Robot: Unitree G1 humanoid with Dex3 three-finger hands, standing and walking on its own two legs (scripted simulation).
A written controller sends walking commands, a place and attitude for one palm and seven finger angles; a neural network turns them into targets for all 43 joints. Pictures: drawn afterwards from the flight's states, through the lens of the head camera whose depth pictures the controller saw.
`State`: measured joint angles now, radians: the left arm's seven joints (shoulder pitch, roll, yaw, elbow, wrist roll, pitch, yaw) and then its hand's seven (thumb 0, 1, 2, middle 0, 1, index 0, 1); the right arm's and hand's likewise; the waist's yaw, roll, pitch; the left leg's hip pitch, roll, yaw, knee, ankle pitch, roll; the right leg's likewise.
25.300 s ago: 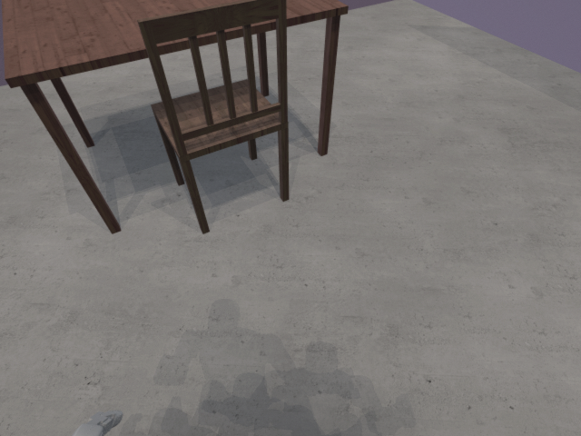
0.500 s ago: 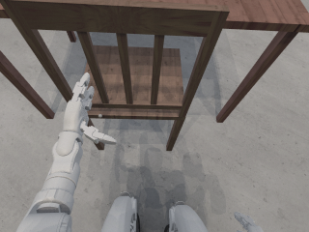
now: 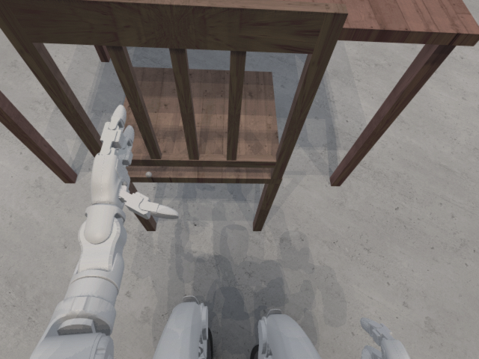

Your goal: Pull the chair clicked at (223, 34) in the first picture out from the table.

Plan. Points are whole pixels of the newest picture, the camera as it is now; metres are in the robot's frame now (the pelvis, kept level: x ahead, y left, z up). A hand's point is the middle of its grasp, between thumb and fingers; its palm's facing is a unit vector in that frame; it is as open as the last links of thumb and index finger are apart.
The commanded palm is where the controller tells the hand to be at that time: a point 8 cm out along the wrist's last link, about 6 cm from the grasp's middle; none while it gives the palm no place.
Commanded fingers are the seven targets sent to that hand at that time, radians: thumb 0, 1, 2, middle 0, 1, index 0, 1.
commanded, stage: push the fingers through the gap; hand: left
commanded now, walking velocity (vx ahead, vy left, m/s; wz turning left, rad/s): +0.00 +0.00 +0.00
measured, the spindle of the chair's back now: (187, 114) +0.53 +0.10 +0.02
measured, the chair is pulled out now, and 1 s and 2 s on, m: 0.00 0.00 0.00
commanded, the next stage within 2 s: hook a spindle and tug to test in 1.38 s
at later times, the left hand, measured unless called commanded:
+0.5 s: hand (145, 140) +0.47 +0.17 +0.03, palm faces +0.03 -1.00 -0.06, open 16.9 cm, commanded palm +0.44 +0.21 +0.02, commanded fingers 0.00 -0.50 0.30 -0.06 -0.08 -0.06 -0.08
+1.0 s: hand (148, 120) +0.52 +0.17 +0.02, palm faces +0.03 -1.00 -0.03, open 16.9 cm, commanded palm +0.49 +0.20 +0.02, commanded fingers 0.00 -0.50 0.30 -0.06 -0.08 -0.06 -0.08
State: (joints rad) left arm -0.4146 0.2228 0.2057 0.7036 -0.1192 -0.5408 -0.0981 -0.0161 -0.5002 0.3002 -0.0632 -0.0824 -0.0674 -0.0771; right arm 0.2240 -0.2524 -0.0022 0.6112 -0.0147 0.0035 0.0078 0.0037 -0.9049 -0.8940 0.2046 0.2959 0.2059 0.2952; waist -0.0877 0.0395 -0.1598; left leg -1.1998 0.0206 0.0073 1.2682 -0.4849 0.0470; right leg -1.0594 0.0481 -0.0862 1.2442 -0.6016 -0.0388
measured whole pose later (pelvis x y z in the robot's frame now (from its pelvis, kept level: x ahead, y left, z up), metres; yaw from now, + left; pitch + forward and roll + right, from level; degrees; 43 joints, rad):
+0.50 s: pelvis +0.00 +0.00 -0.01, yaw -1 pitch +26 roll -4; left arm -0.69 0.35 0.31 0.96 -0.09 -0.53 -0.13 -0.02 -0.50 0.30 -0.06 -0.08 -0.07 -0.08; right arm 0.29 -0.26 0.00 0.65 -0.03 0.04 0.02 0.00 -0.91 -0.89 0.20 0.30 0.21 0.30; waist -0.13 0.06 -0.16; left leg -1.28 0.03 0.00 1.31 -0.49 0.05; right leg -1.14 0.06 -0.09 1.28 -0.60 -0.04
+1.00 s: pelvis +0.00 +0.01 -0.01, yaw -2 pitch +29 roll -5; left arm -0.85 0.41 0.36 1.10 -0.05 -0.51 -0.11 -0.02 -0.50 0.30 -0.06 -0.08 -0.07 -0.08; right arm 0.32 -0.26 0.01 0.64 -0.04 0.10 0.04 0.00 -0.91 -0.89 0.20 0.30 0.21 0.30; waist -0.17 0.06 -0.15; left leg -1.33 0.03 0.00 1.32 -0.50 0.06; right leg -1.18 0.06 -0.09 1.27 -0.60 -0.03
